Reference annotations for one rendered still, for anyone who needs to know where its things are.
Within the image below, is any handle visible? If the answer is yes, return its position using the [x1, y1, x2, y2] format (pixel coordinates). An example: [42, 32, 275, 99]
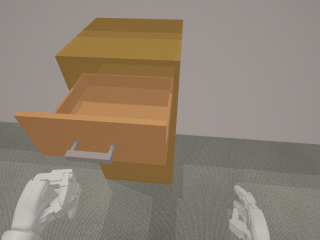
[64, 140, 116, 165]

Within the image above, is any left robot forearm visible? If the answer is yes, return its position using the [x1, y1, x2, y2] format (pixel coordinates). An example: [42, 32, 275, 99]
[1, 228, 42, 240]

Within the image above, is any left robot hand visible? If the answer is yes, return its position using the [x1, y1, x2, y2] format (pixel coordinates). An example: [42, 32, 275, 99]
[11, 169, 82, 235]

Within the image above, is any right robot hand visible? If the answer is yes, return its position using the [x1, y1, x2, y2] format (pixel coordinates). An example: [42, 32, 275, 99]
[229, 185, 271, 240]

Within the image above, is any drawer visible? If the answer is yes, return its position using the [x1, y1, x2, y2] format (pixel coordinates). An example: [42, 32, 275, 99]
[14, 73, 174, 166]

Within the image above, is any cabinet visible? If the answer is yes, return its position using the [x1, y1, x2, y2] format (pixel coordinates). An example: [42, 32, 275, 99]
[55, 17, 183, 185]

